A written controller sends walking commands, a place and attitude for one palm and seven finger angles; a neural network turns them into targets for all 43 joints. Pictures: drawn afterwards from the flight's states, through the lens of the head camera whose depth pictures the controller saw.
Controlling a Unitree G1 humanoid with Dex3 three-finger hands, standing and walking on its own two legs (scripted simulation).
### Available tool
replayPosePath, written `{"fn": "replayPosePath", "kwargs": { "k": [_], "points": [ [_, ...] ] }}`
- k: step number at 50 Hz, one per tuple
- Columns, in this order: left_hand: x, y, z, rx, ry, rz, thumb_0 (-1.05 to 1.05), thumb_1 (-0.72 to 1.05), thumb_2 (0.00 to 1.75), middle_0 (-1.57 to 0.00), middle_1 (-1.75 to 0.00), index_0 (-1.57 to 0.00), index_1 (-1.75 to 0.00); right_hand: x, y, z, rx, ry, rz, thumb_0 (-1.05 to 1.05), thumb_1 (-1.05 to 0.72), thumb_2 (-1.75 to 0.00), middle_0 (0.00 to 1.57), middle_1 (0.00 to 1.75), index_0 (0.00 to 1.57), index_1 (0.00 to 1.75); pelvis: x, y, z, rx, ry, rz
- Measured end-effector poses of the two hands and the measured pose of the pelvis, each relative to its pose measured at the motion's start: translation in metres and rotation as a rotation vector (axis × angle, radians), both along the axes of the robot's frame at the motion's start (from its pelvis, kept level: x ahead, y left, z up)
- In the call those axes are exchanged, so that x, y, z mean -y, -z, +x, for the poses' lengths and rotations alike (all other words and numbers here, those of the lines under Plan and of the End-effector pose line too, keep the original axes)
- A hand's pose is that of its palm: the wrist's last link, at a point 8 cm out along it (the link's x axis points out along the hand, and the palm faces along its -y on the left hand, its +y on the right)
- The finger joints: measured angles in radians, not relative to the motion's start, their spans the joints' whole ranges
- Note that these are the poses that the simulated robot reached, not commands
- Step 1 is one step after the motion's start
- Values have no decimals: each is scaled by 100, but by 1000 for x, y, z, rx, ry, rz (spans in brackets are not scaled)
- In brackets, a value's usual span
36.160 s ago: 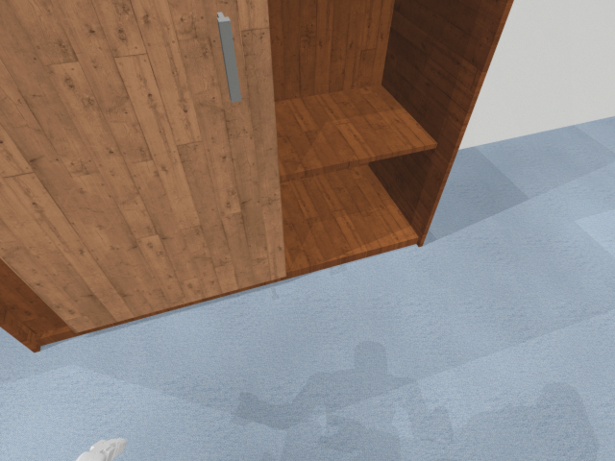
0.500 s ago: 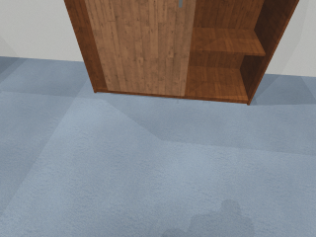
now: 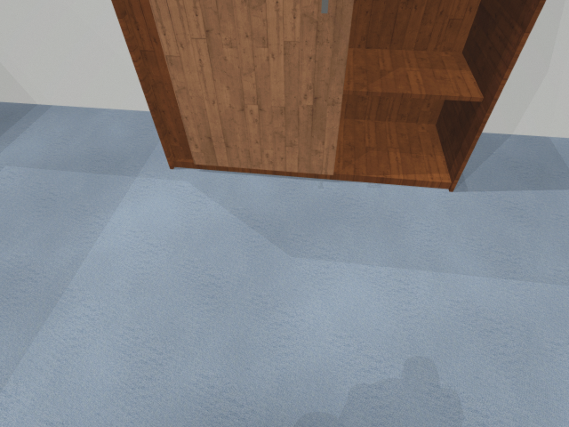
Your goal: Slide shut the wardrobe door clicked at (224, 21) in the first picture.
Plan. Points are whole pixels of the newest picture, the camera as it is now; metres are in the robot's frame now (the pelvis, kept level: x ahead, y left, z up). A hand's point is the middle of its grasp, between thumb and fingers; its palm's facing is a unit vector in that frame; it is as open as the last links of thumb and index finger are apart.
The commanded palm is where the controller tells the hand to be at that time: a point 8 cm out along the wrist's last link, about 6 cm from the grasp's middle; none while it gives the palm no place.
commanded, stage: look to check the result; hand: left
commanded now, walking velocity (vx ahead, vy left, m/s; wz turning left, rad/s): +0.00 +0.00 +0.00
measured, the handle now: out of the picture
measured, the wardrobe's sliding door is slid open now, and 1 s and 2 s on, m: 0.59 0.59 0.59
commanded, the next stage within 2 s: none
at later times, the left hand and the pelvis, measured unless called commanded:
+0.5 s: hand out of the picture -0.01 +0.15 -0.17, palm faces +0.07 -0.98 -0.19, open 7.3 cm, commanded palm none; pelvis +0.00 -0.01 +0.00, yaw +0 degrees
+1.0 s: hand out of the picture +0.00 +0.16 -0.17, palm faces +0.05 -0.98 -0.21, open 7.3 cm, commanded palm none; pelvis +0.00 -0.01 +0.00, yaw +0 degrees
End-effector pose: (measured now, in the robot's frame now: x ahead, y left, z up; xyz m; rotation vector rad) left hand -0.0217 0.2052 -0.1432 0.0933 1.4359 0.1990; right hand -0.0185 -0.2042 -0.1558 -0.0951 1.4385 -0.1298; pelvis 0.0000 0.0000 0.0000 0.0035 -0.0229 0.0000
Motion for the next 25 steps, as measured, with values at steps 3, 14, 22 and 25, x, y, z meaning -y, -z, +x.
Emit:
{"fn": "replayPosePath", "kwargs": {
  "k": [3, 14, 22, 25],
  "points": [
    [2, 0, 2, 1, 1, -2, 0, 91, 90, -20, -30, -20, -30, 4, -1, 4, 5, -1, -5, 1, -91, -90, 20, 30, 20, 30, 2, 0, 2, 0, 0, 1],
    [8, 1, 7, 7, 3, -5, 0, 91, 90, -20, -30, -20, -30, 12, -2, 9, 11, -3, -14, 0, -91, -90, 20, 30, 20, 30, 8, 0, 5, 5, 0, 1],
    [7, 0, 6, 8, 7, 2, 0, 91, 90, -20, -30, -20, -30, 14, -2, 5, 5, 0, -11, 0, -91, -90, 20, 30, 20, 30, 10, -1, 4, 10, 2, 1],
    [6, -1, 6, 8, 10, 5, 0, 91, 90, -20, -30, -20, -30, 14, -2, 3, 1, 3, -11, 0, -90, -90, 20, 30, 20, 30, 11, -1, 3, 11, 4, 0]
  ]
}}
